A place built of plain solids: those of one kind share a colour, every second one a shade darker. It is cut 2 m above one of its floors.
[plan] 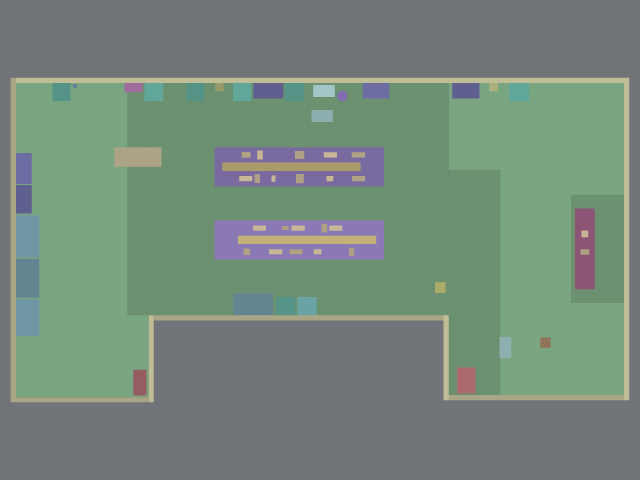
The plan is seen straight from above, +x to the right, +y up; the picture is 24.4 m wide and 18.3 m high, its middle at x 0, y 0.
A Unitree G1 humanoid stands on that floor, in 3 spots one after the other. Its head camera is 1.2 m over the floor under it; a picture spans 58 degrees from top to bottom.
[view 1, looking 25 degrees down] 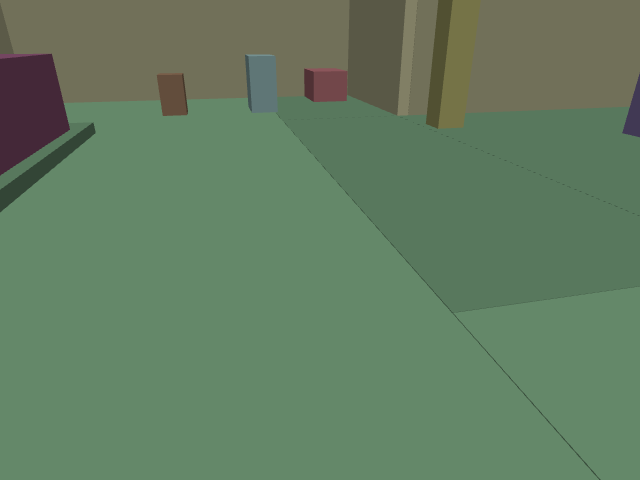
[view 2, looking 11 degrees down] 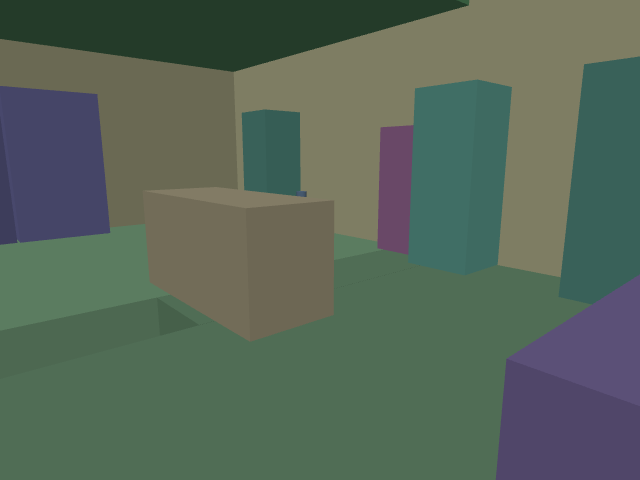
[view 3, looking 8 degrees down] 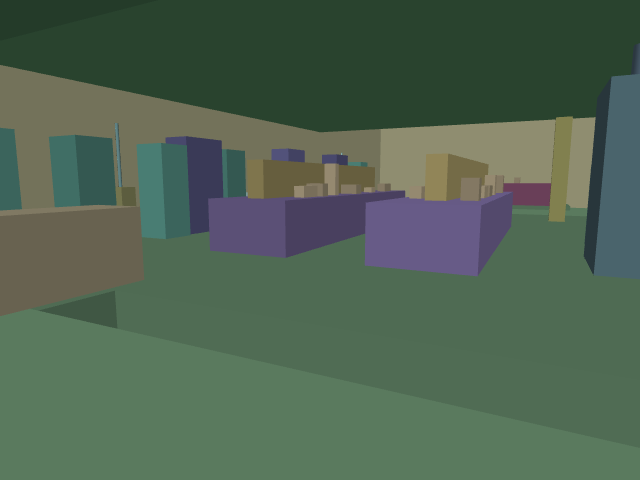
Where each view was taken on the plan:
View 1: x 7.90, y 4.23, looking -103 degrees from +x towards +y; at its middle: floor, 2.84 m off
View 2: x -3.73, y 1.40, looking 139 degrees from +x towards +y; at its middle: guard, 3.11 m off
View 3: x -9.61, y -1.39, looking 27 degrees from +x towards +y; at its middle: island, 7.64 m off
